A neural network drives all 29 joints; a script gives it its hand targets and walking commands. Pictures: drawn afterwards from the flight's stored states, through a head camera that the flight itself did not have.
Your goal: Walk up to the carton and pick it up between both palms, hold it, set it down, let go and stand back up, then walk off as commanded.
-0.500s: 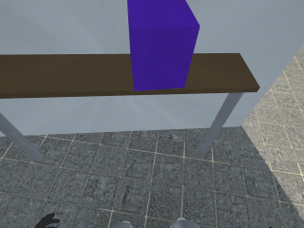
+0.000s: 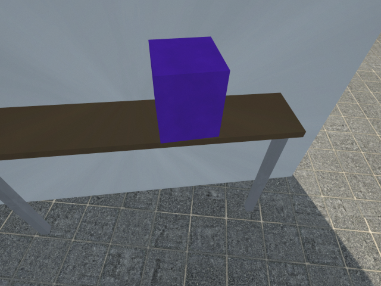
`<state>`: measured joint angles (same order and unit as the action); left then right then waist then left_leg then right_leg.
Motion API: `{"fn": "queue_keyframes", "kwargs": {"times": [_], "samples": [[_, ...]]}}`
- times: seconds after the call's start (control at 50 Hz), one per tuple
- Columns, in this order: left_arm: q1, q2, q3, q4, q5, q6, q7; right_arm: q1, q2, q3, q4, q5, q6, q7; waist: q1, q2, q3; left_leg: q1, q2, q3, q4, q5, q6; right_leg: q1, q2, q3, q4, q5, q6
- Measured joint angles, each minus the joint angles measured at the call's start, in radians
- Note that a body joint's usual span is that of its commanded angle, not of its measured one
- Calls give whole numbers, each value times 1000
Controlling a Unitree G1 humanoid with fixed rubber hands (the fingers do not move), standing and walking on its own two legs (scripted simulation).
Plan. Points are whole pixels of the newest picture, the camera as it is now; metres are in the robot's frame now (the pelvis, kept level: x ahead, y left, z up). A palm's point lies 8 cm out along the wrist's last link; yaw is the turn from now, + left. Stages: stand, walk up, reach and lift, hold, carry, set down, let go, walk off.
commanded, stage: stand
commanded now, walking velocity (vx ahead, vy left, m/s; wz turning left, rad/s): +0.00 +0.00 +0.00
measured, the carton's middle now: (185, 90) +0.70 +0.04 +0.03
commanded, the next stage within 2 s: none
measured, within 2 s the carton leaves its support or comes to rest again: neither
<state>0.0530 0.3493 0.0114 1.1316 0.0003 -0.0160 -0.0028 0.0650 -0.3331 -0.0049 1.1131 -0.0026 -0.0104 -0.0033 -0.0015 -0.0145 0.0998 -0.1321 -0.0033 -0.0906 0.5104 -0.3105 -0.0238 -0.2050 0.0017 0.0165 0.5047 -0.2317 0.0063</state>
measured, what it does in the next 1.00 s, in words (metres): stands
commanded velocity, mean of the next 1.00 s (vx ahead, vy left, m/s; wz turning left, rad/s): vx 0.00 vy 0.00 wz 0.00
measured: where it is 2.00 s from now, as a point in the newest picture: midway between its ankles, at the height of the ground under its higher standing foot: outside the picture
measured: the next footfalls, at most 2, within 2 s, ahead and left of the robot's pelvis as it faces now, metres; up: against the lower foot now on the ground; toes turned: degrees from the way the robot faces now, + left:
none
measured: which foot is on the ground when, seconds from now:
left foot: down 0.00-1.00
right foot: down 0.00-1.00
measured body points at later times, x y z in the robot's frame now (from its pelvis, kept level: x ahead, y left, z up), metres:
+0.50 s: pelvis +0.00 +0.01 +0.01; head +0.01 +0.01 +0.46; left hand +0.09 +0.30 -0.13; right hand +0.08 -0.29 -0.12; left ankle -0.02 +0.14 -0.74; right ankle +0.03 -0.12 -0.74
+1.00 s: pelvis +0.01 +0.00 +0.01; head +0.02 +0.00 +0.46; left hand +0.10 +0.30 -0.12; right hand +0.08 -0.29 -0.13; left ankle -0.02 +0.14 -0.74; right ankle +0.03 -0.12 -0.74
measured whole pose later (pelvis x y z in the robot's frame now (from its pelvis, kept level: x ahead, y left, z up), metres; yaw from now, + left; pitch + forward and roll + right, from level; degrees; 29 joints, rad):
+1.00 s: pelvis +0.01 +0.00 +0.01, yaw -1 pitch -4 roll +0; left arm 0.07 0.34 0.00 1.16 0.01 -0.01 0.00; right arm 0.06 -0.32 -0.01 1.16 0.00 0.00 0.00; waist -0.01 0.00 0.08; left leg -0.05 0.00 -0.06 0.34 -0.24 -0.02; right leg -0.13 0.00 0.04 0.35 -0.16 0.02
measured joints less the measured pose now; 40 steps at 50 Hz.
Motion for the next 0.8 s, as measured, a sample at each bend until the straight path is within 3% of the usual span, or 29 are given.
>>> {"fn": "queue_keyframes", "kwargs": {"times": [0.36, 0.8], "samples": [[-1, 0, -5, 33, 3, 0, 2, -29, -2, -16, 47, 1, 0, 11, -1, -6, -32, 67, 2, 24, -147, 74, 6, 57, -4, 24, -140, 77, 10], [19, -10, -13, 31, 3, 1, 0, 4, 9, -4, 63, 0, 6, 10, 3, 4, -9, 80, -3, 35, -180, 85, 8, 51, -9, 35, -140, 74, 12]]}}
